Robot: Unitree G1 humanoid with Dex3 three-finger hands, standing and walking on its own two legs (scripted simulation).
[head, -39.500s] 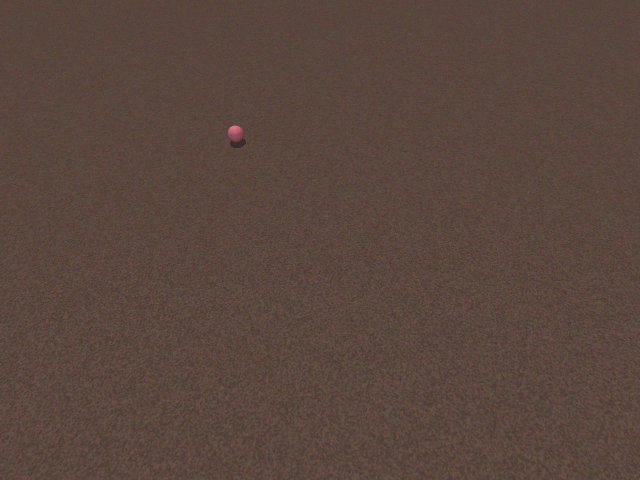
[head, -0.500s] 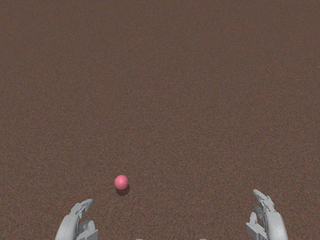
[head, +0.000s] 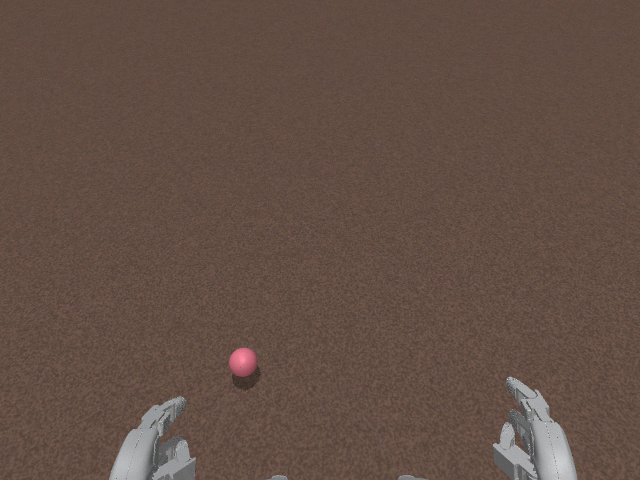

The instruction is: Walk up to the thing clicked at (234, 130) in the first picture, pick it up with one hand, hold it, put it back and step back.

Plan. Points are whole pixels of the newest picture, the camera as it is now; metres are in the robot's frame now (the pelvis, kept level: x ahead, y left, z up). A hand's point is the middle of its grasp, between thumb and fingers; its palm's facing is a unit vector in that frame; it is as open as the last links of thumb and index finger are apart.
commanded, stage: home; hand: left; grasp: from above
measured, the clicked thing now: (243, 362) +0.55 +0.26 -0.67
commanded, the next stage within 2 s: stand in 0.08 s
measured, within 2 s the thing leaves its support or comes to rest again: neither
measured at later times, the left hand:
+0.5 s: hand out of the picture +0.11 +0.24 -0.11, palm faces +0.02 -0.94 -0.34, open 7.4 cm
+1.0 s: hand out of the picture +0.05 +0.24 -0.10, palm faces +0.04 -0.94 -0.33, open 7.4 cm
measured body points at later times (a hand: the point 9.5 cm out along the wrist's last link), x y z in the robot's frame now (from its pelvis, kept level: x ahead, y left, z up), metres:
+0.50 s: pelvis +0.00 +0.01 +0.03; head +0.02 +0.01 +0.48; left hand +0.10 +0.29 -0.08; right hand +0.10 -0.28 -0.08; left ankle +0.00 +0.13 -0.68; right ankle +0.00 -0.13 -0.68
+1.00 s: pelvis -0.01 +0.00 +0.06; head -0.01 +0.00 +0.51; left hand +0.04 +0.29 -0.07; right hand +0.07 -0.27 -0.08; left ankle +0.00 +0.13 -0.68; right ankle +0.00 -0.14 -0.68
